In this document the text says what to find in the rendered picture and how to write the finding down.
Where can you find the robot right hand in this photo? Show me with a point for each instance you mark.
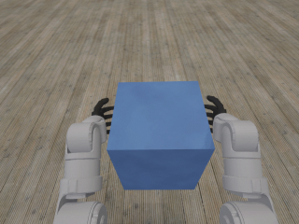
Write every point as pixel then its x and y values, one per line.
pixel 217 109

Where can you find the robot left forearm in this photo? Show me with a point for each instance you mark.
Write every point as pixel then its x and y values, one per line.
pixel 83 146

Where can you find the robot right forearm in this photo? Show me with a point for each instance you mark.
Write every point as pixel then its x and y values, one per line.
pixel 243 171

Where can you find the robot right upper arm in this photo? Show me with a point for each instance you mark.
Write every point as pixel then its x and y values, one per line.
pixel 246 212

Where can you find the robot left hand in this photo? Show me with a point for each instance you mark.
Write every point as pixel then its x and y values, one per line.
pixel 99 111

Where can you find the carton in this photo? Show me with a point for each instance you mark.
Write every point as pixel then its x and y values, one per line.
pixel 159 136

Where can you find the robot left upper arm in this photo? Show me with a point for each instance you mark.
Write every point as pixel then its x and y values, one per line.
pixel 92 212

